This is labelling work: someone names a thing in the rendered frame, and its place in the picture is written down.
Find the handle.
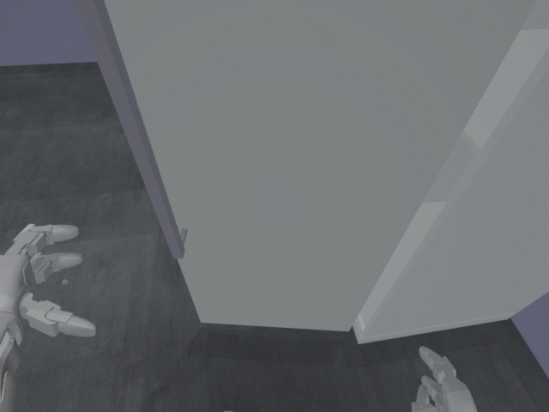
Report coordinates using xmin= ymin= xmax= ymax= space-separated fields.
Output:
xmin=74 ymin=0 xmax=188 ymax=258

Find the fridge door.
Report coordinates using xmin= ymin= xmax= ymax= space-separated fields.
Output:
xmin=104 ymin=0 xmax=537 ymax=331

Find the robot left forearm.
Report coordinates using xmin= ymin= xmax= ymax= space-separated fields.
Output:
xmin=0 ymin=312 xmax=24 ymax=412

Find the right robot hand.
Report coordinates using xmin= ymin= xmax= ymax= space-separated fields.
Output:
xmin=412 ymin=346 xmax=478 ymax=412

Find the left robot hand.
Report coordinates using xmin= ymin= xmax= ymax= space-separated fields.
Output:
xmin=0 ymin=224 xmax=96 ymax=337

